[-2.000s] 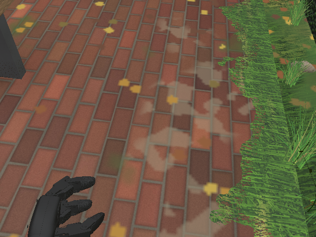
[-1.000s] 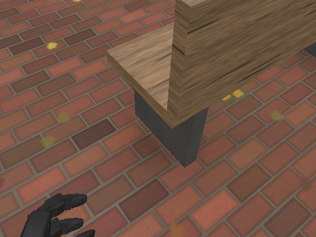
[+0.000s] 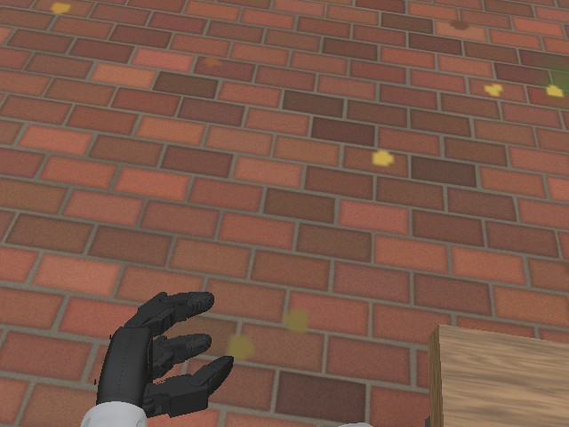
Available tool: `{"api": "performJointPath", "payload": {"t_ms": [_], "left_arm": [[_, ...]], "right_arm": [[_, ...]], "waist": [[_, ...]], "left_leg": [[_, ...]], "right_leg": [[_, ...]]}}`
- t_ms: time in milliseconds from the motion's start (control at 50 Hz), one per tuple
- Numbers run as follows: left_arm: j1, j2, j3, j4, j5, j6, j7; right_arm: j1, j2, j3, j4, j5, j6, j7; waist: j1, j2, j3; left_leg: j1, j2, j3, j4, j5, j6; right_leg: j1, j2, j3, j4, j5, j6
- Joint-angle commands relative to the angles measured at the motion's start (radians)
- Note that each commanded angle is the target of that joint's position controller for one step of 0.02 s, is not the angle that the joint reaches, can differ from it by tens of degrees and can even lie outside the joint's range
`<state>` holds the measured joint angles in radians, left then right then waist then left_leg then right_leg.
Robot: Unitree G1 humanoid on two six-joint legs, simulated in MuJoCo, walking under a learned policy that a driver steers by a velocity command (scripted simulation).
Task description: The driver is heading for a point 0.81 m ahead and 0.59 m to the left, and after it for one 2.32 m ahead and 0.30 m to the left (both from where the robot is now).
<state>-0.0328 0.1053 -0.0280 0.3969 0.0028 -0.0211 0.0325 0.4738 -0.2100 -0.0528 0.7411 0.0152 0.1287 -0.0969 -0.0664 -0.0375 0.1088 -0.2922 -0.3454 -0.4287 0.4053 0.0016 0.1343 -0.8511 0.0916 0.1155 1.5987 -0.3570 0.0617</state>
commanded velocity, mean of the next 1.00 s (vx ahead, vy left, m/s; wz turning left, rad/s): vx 0.48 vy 0.00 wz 0.70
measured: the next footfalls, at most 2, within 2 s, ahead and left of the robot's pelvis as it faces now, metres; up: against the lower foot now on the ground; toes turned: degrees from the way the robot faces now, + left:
right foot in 0.18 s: +0.05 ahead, -0.13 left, +0.00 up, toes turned +12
left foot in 0.46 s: -0.04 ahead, +0.25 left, +0.00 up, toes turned +28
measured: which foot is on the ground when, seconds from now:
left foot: down 0.00-0.14, up 0.16-0.44, down 0.46-0.96, up 0.98-1.00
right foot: up 0.00-0.16, down 0.18-0.46, up 0.48-0.94, down 0.96-1.00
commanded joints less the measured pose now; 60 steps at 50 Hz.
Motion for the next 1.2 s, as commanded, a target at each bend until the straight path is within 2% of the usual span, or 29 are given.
{"api": "performJointPath", "payload": {"t_ms": [20, 40, 60, 80, 100, 120, 160, 200, 220, 260, 320, 400, 460, 480, 500, 520, 560, 620, 680, 840, 900, 940, 960, 980, 1000, 1020, 1060, 1120, 1200], "left_arm": [[0.042, 0.145, 0.084, 0.009, -0.012, -0.048, 0.011], [-0.057, 0.144, 0.082, -0.004, 0.020, -0.011, 0.027], [-0.089, -0.039, 0.036, -0.011, 0.023, 0.012, 0.014], [0.054, 0.001, 0.042, 0.038, 0.029, 0.010, 0.001], [0.208, 0.221, 0.102, 0.152, 0.051, 0.008, 0.017], [0.219, 0.264, 0.147, 0.229, 0.060, 0.000, 0.036], [0.029, 0.169, 0.142, 0.208, -0.028, -0.010, 0.056], [0.039, 0.144, 0.109, 0.189, -0.011, -0.014, 0.015], [-0.051, 0.202, 0.136, 0.193, -0.022, -0.014, 0.017], [-0.090, 0.223, 0.150, 0.189, -0.058, -0.013, 0.029], [-0.005, 0.315, 0.163, 0.213, -0.031, -0.011, 0.013], [0.020, 0.362, 0.179, 0.224, -0.025, -0.030, -0.003], [-0.064, 0.216, 0.135, 0.180, -0.029, -0.034, -0.026], [-0.169, 0.116, 0.100, 0.112, -0.029, -0.035, -0.036], [-0.129, 0.034, 0.076, 0.041, -0.029, -0.054, -0.038], [-0.164, 0.111, 0.089, 0.016, -0.033, -0.074, -0.039], [-0.210, 0.150, 0.098, 0.029, -0.037, -0.091, -0.043], [-0.153, 0.208, 0.129, 0.044, -0.029, -0.106, -0.057], [-0.227, 0.193, 0.126, 0.059, -0.022, -0.106, -0.072], [-0.290, 0.131, 0.108, 0.071, -0.022, -0.112, -0.116], [-0.118, 0.206, 0.136, 0.123, -0.020, -0.114, -0.117], [0.222, 0.278, 0.159, 0.235, -0.036, -0.113, -0.101], [0.464, 0.281, 0.147, 0.306, -0.027, -0.110, -0.086], [0.487, 0.292, 0.123, 0.321, 0.020, -0.110, -0.083], [0.333, 0.351, 0.137, 0.264, 0.056, -0.112, -0.074], [0.224, 0.314, 0.148, 0.197, 0.035, -0.088, -0.053], [0.135, 0.301, 0.125, 0.170, -0.009, -0.064, -0.034], [0.147, 0.322, 0.127, 0.191, -0.002, -0.053, -0.026], [0.218, 0.378, 0.147, 0.221, -0.032, -0.002, -0.011]], "right_arm": [[-0.064, -0.109, -0.054, -0.145, 0.031, -0.087, 0.049], [0.012, -0.123, -0.066, -0.090, 0.065, -0.071, 0.032], [0.108, -0.077, -0.069, -0.026, 0.065, -0.060, 0.023], [0.028, -0.073, -0.091, -0.054, 0.079, -0.049, 0.028], [-0.159, -0.057, -0.098, -0.159, 0.074, -0.035, 0.031], [-0.128, -0.091, -0.123, -0.164, 0.068, -0.055, 0.032], [0.108, -0.132, -0.137, -0.033, 0.112, -0.091, 0.073], [0.158, -0.038, -0.082, -0.096, 0.023, -0.078, 0.096], [0.210, -0.132, -0.084, -0.122, 0.051, -0.070, 0.099], [0.199, -0.170, -0.077, -0.098, 0.016, -0.051, 0.076], [0.059, -0.080, -0.045, -0.114, 0.019, -0.040, 0.085], [0.071, -0.031, -0.022, -0.077, 0.039, -0.083, 0.089], [0.350, -0.059, -0.056, 0.088, 0.009, -0.088, 0.092], [0.422, -0.102, -0.061, 0.090, -0.020, -0.117, 0.119], [0.272, -0.141, -0.029, 0.007, -0.011, -0.182, 0.152], [0.230, -0.157, -0.034, -0.031, -0.019, -0.228, 0.166], [0.155, -0.166, -0.032, -0.051, -0.012, -0.242, 0.148], [0.080, -0.108, -0.007, -0.079, 0.008, -0.212, 0.095], [0.162, -0.045, 0.009, -0.010, 0.025, -0.199, 0.057], [0.072, -0.088, 0.001, 0.054, -0.019, -0.175, 0.036], [0.024, -0.149, -0.020, 0.040, -0.019, -0.185, 0.031], [-0.121, -0.206, -0.043, -0.004, -0.051, -0.191, 0.027], [-0.226, -0.192, -0.041, -0.041, -0.086, -0.196, 0.037], [-0.156, -0.024, 0.003, -0.092, -0.124, -0.207, 0.060], [0.065, -0.068, 0.006, -0.094, -0.008, -0.225, 0.082], [-0.047, -0.183, -0.004, -0.092, 0.006, -0.230, 0.092], [-0.245, -0.195, -0.006, -0.165, -0.051, -0.218, 0.091], [-0.219, -0.142, 0.014, -0.193, -0.063, -0.200, 0.077], [-0.284, -0.105, 0.032, -0.215, -0.050, -0.192, 0.043]], "waist": [[0.016, 0.038, -0.303], [0.009, -0.014, -0.223], [-0.006, 0.180, -0.144], [0.075, 0.252, -0.115], [0.101, 0.217, -0.140], [0.099, 0.206, -0.119], [0.038, -0.239, -0.240], [-0.048, -0.160, -0.336], [-0.085, -0.366, -0.252], [-0.089, -0.216, -0.126], [-0.037, -0.103, 0.103], [-0.046, -0.169, 0.019], [-0.160, 0.196, -0.085], [-0.193, 0.453, 0.029], [-0.028, 0.688, -0.010], [-0.034, 0.532, -0.080], [-0.032, 0.119, -0.071], [-0.010, 0.223, -0.088], [-0.061, 0.131, -0.032], [-0.082, 0.164, 0.031], [0.005, 0.151, -0.079], [0.196, 0.140, -0.202], [0.309, -0.002, -0.303], [0.187, -0.372, -0.392], [0.088, -0.317, -0.608], [0.119, -0.112, -0.506], [0.061, 0.214, -0.273], [0.010, 0.153, -0.151], [0.030, 0.072, -0.277]], "left_leg": [[0.586, 0.472, -0.389, 0.133, 0.840, 0.048], [0.596, 0.316, -0.366, -0.010, 0.311, -0.116], [0.474, 0.380, -0.434, -0.182, 0.370, -0.220], [0.355, 0.286, -0.401, -0.259, 0.133, -0.345], [0.204, 0.083, -0.172, -0.274, -0.177, -0.467], [-0.079, -0.039, -0.128, -0.218, -0.449, -0.474], [0.005, -0.050, -0.002, 0.733, -0.782, -0.315], [-0.342, 0.100, 0.101, 1.032, -0.872, -0.187], [-0.476, 0.298, 0.175, 1.144, -0.739, -0.182], [-0.393, 0.371, 0.268, 1.292, -0.439, -0.207], [-0.372, 0.432, 0.349, 0.883, -0.395, -0.209], [-0.079, 0.462, 0.524, 0.586, -0.386, -0.171], [0.183, 0.298, 0.669, 0.339, -0.374, -0.082], [0.207, 0.345, 0.361, 0.266, -0.326, 0.023], [0.190, 0.448, -0.252, -0.022, -0.330, 0.140], [0.233, 0.568, -0.568, -0.264, -0.610, 0.168], [0.193, 0.617, -0.467, -0.155, -0.713, 0.117], [0.173, 0.542, -0.247, -0.124, -0.625, 0.111], [0.319, 0.536, -0.104, -0.168, -0.384, 0.098], [0.146, 0.422, 0.236, -0.191, 0.288, -0.010], [0.257, 0.432, 0.259, -0.009, 0.692, -0.064], [0.212, 0.410, 0.307, 0.339, 0.895, -0.125], [0.047, 0.327, 0.325, 0.774, 0.408, -0.179], [-0.335, 0.141, 0.300, 1.239, -0.739, -0.235], [-0.465, 0.175, 0.114, 1.390, -0.591, -0.258], [-0.464, 0.248, 0.131, 1.318, -0.468, -0.225], [-0.426, 0.293, 0.222, 1.156, -0.383, -0.186], [-0.326, 0.332, 0.243, 0.895, -0.414, -0.201], [-0.160, 0.282, 0.293, 0.542, -0.252, -0.253]], "right_leg": [[-0.205, -0.036, 0.064, 0.137, -0.288, -0.061], [-0.178, 0.001, 0.052, -0.282, -0.026, -0.067], [-0.133, 0.014, -0.034, -0.122, -0.298, -0.104], [0.073, 0.024, -0.048, -0.215, -0.347, -0.159], [0.477, 0.029, -0.072, -0.842, -0.030, -0.148], [0.820, 0.070, -0.066, -1.181, 0.065, -0.133], [0.771, -0.260, 0.103, -1.280, 0.443, -0.105], [0.931, -0.552, 0.094, -1.074, 0.711, -0.202], [0.823, -0.700, 0.231, -1.270, 0.256, -0.293], [0.637, -0.489, 0.232, -1.365, -0.117, -0.231], [0.537, -0.370, -0.067, -1.429, -0.284, -0.139], [0.507, -0.369, -0.250, -1.412, -0.339, -0.132], [0.515, -0.249, -0.386, -0.842, -0.148, -0.118], [0.190, -0.175, -0.303, -0.341, -0.225, -0.106], [-0.026, -0.024, -0.089, -0.141, -0.274, -0.096], [-0.074, -0.052, 0.038, -0.098, -0.191, -0.137], [-0.035, -0.120, 0.036, -0.199, -0.018, -0.156], [0.085, -0.124, 0.042, -0.432, 0.142, -0.116], [-0.006, -0.109, -0.028, -0.672, 0.244, -0.073], [0.311, -0.021, -0.262, -1.056, 0.547, -0.080], [0.440, 0.051, -0.293, -1.071, 0.512, -0.123], [0.732, 0.067, -0.261, -1.110, 0.597, -0.143], [1.002, -0.058, -0.086, -1.123, 0.693, -0.188], [1.287, -0.249, 0.276, -0.965, 1.110, -0.301], [1.394, -0.462, 0.743, -1.187, 0.802, -0.497], [1.234, -0.409, 0.688, -1.238, 0.419, -0.474], [0.802, -0.283, 0.532, -1.338, 0.194, -0.406], [0.488, -0.185, 0.376, -1.341, 0.503, -0.398], [0.438, -0.109, 0.268, -1.248, 0.731, -0.332]]}}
